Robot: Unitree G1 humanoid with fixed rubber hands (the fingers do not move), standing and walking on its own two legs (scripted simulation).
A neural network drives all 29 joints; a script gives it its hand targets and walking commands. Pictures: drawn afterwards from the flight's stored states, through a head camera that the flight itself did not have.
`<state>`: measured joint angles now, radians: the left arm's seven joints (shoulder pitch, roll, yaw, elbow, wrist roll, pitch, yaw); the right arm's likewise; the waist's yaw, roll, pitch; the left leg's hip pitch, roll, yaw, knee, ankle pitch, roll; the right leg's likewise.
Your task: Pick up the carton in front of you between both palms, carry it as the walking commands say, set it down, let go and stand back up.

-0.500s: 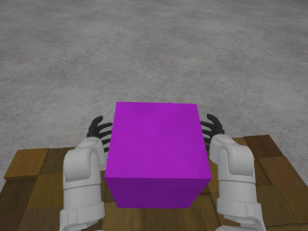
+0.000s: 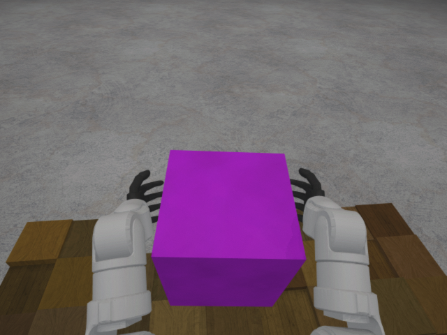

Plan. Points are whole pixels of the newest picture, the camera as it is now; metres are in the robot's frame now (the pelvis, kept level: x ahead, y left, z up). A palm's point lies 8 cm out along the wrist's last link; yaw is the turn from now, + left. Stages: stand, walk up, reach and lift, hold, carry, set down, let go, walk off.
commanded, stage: carry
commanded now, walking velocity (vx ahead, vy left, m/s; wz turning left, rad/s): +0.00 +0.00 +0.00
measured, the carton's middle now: (224, 233) +0.33 +0.01 +0.03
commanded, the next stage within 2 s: none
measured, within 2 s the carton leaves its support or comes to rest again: neither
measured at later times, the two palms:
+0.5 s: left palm (148, 194) +0.36 +0.15 +0.11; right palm (312, 195) +0.36 -0.16 +0.11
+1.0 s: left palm (148, 134) +0.60 +0.20 +0.07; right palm (264, 137) +0.59 -0.10 +0.07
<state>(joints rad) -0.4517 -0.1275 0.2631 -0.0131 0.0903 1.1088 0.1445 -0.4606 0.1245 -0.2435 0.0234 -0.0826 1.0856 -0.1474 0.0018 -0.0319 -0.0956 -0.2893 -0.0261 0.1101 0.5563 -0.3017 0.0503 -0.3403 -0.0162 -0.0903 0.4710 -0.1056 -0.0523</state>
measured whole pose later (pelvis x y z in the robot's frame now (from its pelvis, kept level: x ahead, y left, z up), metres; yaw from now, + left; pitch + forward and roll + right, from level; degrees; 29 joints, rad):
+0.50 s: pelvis +0.04 +0.00 +0.00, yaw +0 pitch +4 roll +0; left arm -0.41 -0.12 0.28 -0.03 0.10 1.10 0.13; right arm -0.46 0.13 -0.21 0.03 -0.08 1.10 -0.17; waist -0.04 0.01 -0.12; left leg -0.25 -0.02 0.11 0.54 -0.35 0.06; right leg -0.31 -0.02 -0.12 0.48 -0.27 -0.04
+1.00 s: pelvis +0.28 +0.05 -0.03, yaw -2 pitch +4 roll -2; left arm -0.43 -0.09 0.21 -0.03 0.04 1.08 0.16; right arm -0.41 0.14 -0.23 -0.02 -0.09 1.03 -0.14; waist 0.00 0.00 -0.09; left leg -0.52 0.03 0.15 0.62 -0.17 0.10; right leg -0.17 -0.04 -0.04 0.90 -0.49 0.00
